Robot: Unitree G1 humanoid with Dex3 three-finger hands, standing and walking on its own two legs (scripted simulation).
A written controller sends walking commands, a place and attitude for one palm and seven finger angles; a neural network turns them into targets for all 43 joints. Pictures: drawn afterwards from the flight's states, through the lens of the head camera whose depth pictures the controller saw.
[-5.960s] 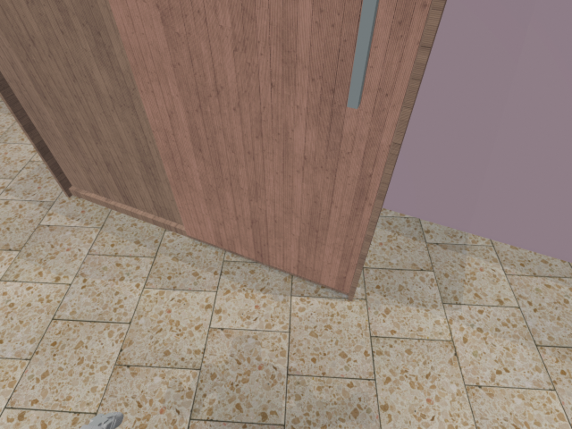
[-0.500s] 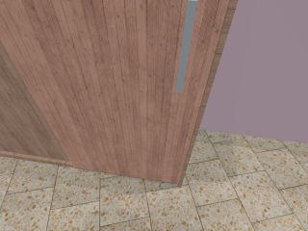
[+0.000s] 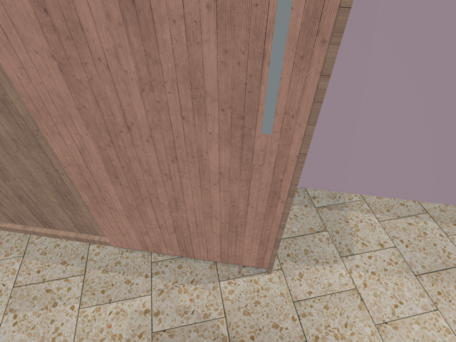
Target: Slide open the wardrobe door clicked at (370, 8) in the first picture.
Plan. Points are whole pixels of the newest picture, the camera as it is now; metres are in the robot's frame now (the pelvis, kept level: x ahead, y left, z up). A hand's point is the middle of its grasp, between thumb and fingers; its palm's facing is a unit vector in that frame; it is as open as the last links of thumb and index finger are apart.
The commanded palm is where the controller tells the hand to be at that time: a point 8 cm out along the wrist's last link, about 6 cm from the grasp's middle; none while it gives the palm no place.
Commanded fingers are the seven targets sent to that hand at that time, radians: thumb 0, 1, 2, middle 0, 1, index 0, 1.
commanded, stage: look again from close up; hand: right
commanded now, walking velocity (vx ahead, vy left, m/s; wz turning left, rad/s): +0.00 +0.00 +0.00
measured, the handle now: (274, 70) +0.56 -0.05 +0.22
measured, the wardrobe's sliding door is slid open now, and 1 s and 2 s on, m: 0.00 0.00 0.00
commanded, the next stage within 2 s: shuffle to correct the standing spot in 1.96 s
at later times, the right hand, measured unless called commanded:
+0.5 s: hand out of the picture +0.00 -0.17 -0.18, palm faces +0.03 +0.98 -0.18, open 7.4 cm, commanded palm none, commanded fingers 0.00 -0.90 -0.90 0.20 0.30 0.20 0.30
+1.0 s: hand out of the picture +0.00 -0.16 -0.18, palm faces +0.04 +0.99 -0.17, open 7.4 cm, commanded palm none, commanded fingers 0.00 -0.90 -0.90 0.20 0.30 0.20 0.30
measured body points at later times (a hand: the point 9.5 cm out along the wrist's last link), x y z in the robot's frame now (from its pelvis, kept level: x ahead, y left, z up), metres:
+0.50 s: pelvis +0.00 +0.00 +0.00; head +0.00 +0.00 +0.45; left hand +0.00 +0.21 -0.16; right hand +0.00 -0.22 -0.16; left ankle +0.04 +0.12 -0.74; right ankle +0.01 -0.13 -0.74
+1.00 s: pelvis +0.00 +0.00 +0.00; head +0.01 -0.01 +0.45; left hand -0.01 +0.21 -0.16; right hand +0.00 -0.22 -0.16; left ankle +0.04 +0.12 -0.74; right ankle +0.01 -0.13 -0.74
